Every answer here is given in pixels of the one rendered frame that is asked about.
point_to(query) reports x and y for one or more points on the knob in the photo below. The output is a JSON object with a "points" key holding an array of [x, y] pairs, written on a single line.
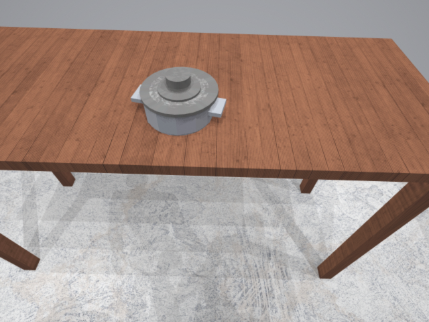
{"points": [[178, 78]]}

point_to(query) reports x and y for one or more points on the lid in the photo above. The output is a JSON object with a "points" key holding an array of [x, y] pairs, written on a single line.
{"points": [[160, 99]]}

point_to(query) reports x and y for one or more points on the table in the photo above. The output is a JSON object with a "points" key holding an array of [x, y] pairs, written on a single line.
{"points": [[303, 107]]}

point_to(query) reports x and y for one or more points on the pot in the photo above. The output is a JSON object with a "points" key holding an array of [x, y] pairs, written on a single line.
{"points": [[181, 126]]}

